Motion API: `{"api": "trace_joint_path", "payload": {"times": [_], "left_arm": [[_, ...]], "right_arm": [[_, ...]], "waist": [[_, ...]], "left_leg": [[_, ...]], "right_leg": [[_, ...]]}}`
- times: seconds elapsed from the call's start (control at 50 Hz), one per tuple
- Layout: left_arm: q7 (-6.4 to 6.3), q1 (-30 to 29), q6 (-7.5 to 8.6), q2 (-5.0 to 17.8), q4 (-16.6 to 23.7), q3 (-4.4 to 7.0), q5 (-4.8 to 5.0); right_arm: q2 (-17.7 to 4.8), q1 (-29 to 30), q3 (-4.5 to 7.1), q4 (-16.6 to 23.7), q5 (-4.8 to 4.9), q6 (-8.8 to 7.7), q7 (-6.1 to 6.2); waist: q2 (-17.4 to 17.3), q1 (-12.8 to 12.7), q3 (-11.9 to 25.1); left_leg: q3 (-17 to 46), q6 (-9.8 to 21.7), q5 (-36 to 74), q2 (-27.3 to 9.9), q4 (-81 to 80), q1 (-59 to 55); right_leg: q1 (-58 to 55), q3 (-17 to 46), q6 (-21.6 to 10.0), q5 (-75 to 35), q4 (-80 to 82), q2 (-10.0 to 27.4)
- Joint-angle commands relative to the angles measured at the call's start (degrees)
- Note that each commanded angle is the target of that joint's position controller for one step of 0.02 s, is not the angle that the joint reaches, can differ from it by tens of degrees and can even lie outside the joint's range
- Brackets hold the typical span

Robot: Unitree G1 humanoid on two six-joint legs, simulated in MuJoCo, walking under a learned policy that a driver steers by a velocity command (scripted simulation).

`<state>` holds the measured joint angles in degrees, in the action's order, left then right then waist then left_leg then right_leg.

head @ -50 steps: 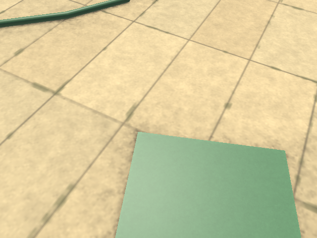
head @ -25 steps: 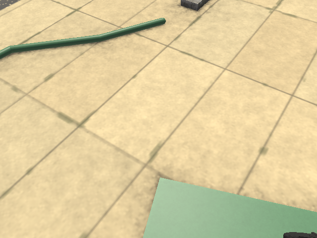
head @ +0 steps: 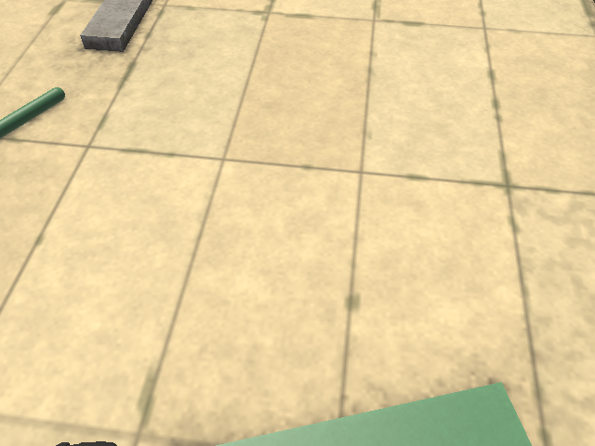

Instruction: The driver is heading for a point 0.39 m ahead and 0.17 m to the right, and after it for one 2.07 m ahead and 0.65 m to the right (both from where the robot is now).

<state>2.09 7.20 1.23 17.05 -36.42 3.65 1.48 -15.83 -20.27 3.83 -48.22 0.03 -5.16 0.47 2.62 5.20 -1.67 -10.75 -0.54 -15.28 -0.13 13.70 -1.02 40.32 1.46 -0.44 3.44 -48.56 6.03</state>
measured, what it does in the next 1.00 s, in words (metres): walks ahead, turning right: right foot, then left foot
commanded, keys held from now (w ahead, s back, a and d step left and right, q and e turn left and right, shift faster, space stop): w+e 0.30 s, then e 0.52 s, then no key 0.18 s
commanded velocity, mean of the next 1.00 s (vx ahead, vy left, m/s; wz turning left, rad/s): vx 0.26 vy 0.00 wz -0.56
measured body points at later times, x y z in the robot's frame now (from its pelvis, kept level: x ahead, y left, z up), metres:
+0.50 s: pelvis +0.26 -0.08 +0.00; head +0.30 -0.11 +0.45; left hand +0.41 +0.19 -0.10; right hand +0.41 -0.38 -0.08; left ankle +0.48 +0.04 -0.68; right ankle +0.22 -0.13 -0.74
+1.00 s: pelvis +0.37 -0.09 -0.01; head +0.40 -0.12 +0.44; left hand +0.67 +0.03 -0.09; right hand +0.35 -0.40 -0.12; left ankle +0.50 -0.02 -0.74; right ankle +0.35 -0.20 -0.74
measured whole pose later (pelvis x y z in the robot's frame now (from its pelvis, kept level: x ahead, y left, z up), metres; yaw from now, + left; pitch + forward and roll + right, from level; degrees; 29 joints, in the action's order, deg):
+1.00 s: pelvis +0.37 -0.09 -0.01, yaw -34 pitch +0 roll +2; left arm -0.2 8.3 -3.3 17.4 -34.9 2.9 0.0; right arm -16.6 -6.3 3.4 -43.0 1.0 -1.2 -0.9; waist 0.4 1.4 -4.6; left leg -4.4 0.1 -8.2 -0.5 26.3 17.8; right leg 19.5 2.0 -0.6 11.7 -33.1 0.8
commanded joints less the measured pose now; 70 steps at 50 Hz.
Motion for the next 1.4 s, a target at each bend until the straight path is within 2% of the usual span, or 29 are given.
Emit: {"api": "trace_joint_path", "payload": {"times": [0.02,0.08,0.14,0.16,0.18,0.2,0.22,0.24,0.3,0.42,0.56,0.62,0.64,0.66,0.68,0.7,0.74,0.84,0.98,1.0,1.02,1.04,1.08,1.16,1.22,1.28,1.32,1.36,1.4], "left_arm": [[1.24,-6.0,0.7,0.92,5.9,-0.55,0.1],[1.64,-5.73,0.34,3.45,7.07,0.55,-0.26],[0.16,16.19,-0.88,11.38,1.53,5.09,0.0],[-1.09,17.96,-1.24,17.02,0.79,5.84,0.62],[-0.44,16.45,0.14,17.34,4.09,4.99,0.17],[0.13,15.35,1.07,12.26,3.5,3.79,-0.02],[0.09,13.62,1.67,10.52,2.89,3.22,-0.18],[-0.09,9.75,1.94,9.21,3.26,2.78,-0.37],[-0.69,5.83,2.37,7.16,4.3,1.97,-1.29],[-3.37,8.82,0.69,9.44,1.45,2.76,-0.62],[-5.65,10.69,-1.6,7.47,0.66,2.68,-0.57],[-5.71,6.69,-1.92,6.51,2.32,2.36,-0.51],[-5.23,8.76,-1.96,4.63,3.05,1.83,-0.52],[-5.0,15.42,-2.32,4.19,3.04,1.27,0.68],[-4.83,15.55,-2.49,7.81,2.13,1.56,-0.05],[-4.58,11.61,-2.94,10.9,2.27,2.55,-0.47],[-4.76,6.75,-4.2,9.82,3.75,2.57,-0.84],[-3.82,6.87,-4.69,4.3,4.22,0.99,-0.53],[-2.02,6.63,-4.01,4.91,3.09,1.05,-1.72],[-2.19,7.11,-3.87,6.08,3.44,1.26,-2.21],[-2.73,5.82,-3.95,10.44,5.36,1.73,-2.84],[-3.05,4.78,-3.62,12.49,5.63,2.42,-3.77],[-2.87,-1.56,-2.17,8.79,5.05,1.22,-3.35],[-3.12,-3.79,-1.16,2.93,3.58,-0.98,-2.66],[-3.2,-0.22,-2.26,4.34,1.82,-0.36,-2.36],[-3.36,0.31,-2.6,3.8,0.19,-0.6,-1.2],[-2.95,4.7,-1.45,2.57,-0.25,-0.76,-2.03],[-3.27,-0.8,-1.28,3.76,-0.45,-0.36,-2.86],[-3.9,-1.49,-2.06,3.32,-0.97,-0.14,-2.61]], "right_arm": [[-10.58,3.7,2.44,3.62,0.86,-0.48,0.11],[-12.88,3.33,3.12,3.0,1.54,0.58,-0.17],[-12.48,3.41,2.74,3.72,1.52,1.42,0.28],[-4.05,0.05,0.29,5.81,-1.75,1.02,0.0],[-4.67,-0.33,-0.62,8.51,-0.56,-0.97,-0.48],[-9.99,7.23,0.68,9.84,1.82,-2.17,-0.88],[-9.61,9.31,0.35,10.65,2.25,-2.89,-0.87],[-8.99,9.31,0.19,9.8,0.86,-3.16,-0.2],[-9.21,7.22,0.73,9.62,-0.62,-1.67,-0.07],[-4.35,15.86,-0.83,11.96,-1.83,-0.11,0.07],[-7.34,21.95,0.18,13.37,-1.14,-0.93,-1.99],[-7.9,17.12,0.92,12.49,-0.9,-1.85,-1.85],[-9.91,14.62,1.41,12.4,-2.13,-2.32,-1.62],[-12.86,12.35,2.61,11.62,-2.73,-1.44,-1.25],[-7.78,11.21,1.56,12.25,-0.99,-0.58,-1.18],[-5.16,11.72,0.58,13.13,-0.15,0.07,-1.05],[-5.26,15.58,0.33,13.29,0.13,1.58,-0.76],[-7.84,18.57,1.28,12.07,-0.95,2.66,-0.69],[-7.94,17.98,1.17,9.01,1.61,3.08,-1.28],[-5.97,15.39,0.56,7.74,1.42,2.93,-1.27],[-3.41,12.26,-0.37,8.32,-0.86,2.91,-1.59],[-7.08,13.72,1.09,8.33,-0.62,3.67,-0.98],[-8.47,13.37,1.77,7.86,0.7,5.17,-0.13],[-4.84,10.96,0.83,6.69,-0.24,6.06,0.62],[-3.23,13.33,-0.53,7.52,0.19,5.69,0.17],[-3.69,7.48,-0.74,4.93,-0.05,5.7,-0.49],[-10.72,8.66,0.32,4.98,-1.08,5.64,-0.19],[-4.71,12.54,-1.23,5.47,-1.27,4.63,-0.62],[-4.9,12.61,-1.43,4.95,-1.25,3.59,-0.44]], "waist": [[-5.27,-0.98,-3.84],[-6.69,-2.85,-2.28],[-4.84,-14.69,10.04],[11.51,-10.17,12.83],[12.74,-9.06,25.13],[4.29,-11.93,19.52],[3.03,-10.55,12.11],[-1.88,-7.91,8.34],[-0.21,-3.9,6.32],[0.58,-5.4,4.11],[2.37,-7.49,5.51],[4.61,-4.57,6.44],[-1.13,-4.91,10.91],[-18.09,-6.57,18.13],[-19.81,-4.7,20.78],[-11.69,-3.51,16.27],[-5.22,-4.94,7.69],[-10.2,-6.38,7.08],[-8.65,-6.99,8.38],[-5.36,-6.87,8.33],[8.28,-4.16,10.75],[7.22,-7.19,9.06],[5.43,-4.81,4.03],[5.3,-3.83,5.03],[5.54,-6.54,6.77],[4.28,-3.81,6.3],[-8.27,-8.62,5.03],[-9.6,-6.62,2.7],[-8.77,-5.99,2.32]], "left_leg": [[4.44,9.12,16.88,-16.01,-5.58,1.0],[1.2,7.48,34.77,-16.57,1.05,-2.77],[-2.38,3.08,43.18,-12.08,32.65,8.89],[-1.52,-0.18,-8.09,-4.93,53.09,30.17],[13.04,-1.36,-21.14,2.6,66.2,41.81],[16.63,-0.75,-14.93,-0.63,67.49,47.53],[15.51,0.17,-9.52,-2.65,63.98,48.27],[15.63,0.18,-5.38,-5.17,59.75,45.17],[16.02,-0.91,-0.87,-6.87,52.31,37.28],[12.37,-3.96,12.76,-1.01,31.97,31.8],[18.58,-1.67,17.65,2.08,18.0,33.08],[18.28,0.39,16.76,1.23,11.52,25.33],[21.37,4.04,33.87,-4.23,9.91,12.5],[38.08,13.87,40.9,-16.32,9.8,-6.36],[46.08,16.83,36.81,-21.97,9.53,-12.58],[41.79,15.3,34.61,-21.21,9.84,-7.14],[32.77,12.92,28.91,-16.9,7.46,3.52],[20.07,12.77,28.43,-12.51,2.52,12.87],[15.22,9.23,11.12,-11.11,6.62,16.95],[12.94,5.4,3.56,-8.25,10.96,20.87],[6.58,-0.29,-14.5,-1.16,25.66,27.37],[11.57,-2.26,-16.98,-0.33,39.06,28.15],[11.85,-2.52,-11.2,-1.29,45.54,27.97],[12.52,-4.19,-8.08,-2.7,42.73,24.31],[10.6,-3.8,-10.45,-1.67,28.37,21.32],[9.66,-1.68,4.78,-0.6,9.56,11.09],[17.59,3.46,12.93,-8.11,9.89,10.3],[18.57,5.26,-0.96,-7.15,5.87,19.51],[17.05,3.32,-1.93,-5.73,5.51,19.72]], "right_leg": [[-0.79,-1.96,-1.53,-1.47,7.5,0.1],[-6.67,-5.57,-4.67,4.42,11.16,-3.4],[-39.96,-5.72,-9.8,3.7,15.04,-9.33],[-55.61,18.1,-15.26,4.27,17.42,4.7],[-63.98,48.6,-24.98,20.34,29.32,13.7],[-60.72,43.62,-21.22,20.96,33.12,12.43],[-53.13,35.42,-19.14,16.76,32.84,10.14],[-44.82,29.08,-17.23,9.5,32.09,7.6],[-33.45,21.88,-16.92,-3.07,34.39,4.01],[-24.43,10.2,-12.46,-28.23,29.58,-2.81],[-34.48,22.34,-9.69,-15.68,18.09,-1.18],[-33.89,25.0,-8.04,-13.97,10.11,-3.27],[-28.64,21.19,-5.04,-7.12,0.34,-8.24],[-12.87,13.25,-0.43,11.7,-10.64,-14.32],[-5.51,12.05,1.1,34.28,-18.14,-13.49],[-4.5,11.63,2.78,32.51,-23.42,-10.7],[-3.99,7.7,4.62,27.28,-21.99,-7.85],[-12.86,0.75,3.48,18.94,-9.3,-5.48],[-32.01,-2.85,-1.47,3.14,20.82,-7.74],[-37.1,1.75,-3.91,-1.03,24.96,-4.54],[-42.0,17.44,-9.58,-12.52,26.48,9.26],[-30.16,21.47,-17.89,-4.85,30.89,14.08],[-22.95,16.04,-14.55,8.04,33.5,7.87],[-25.07,10.89,-12.21,-4.02,29.55,4.62],[-30.75,12.19,-12.62,-6.81,26.06,4.63],[-26.9,12.55,-10.19,-2.03,24.87,2.96],[-22.85,6.26,-4.15,6.01,21.55,-3.56],[-29.35,3.93,-1.11,7.2,21.19,-5.37],[-30.41,4.45,-1.94,4.58,21.13,-4.9]]}}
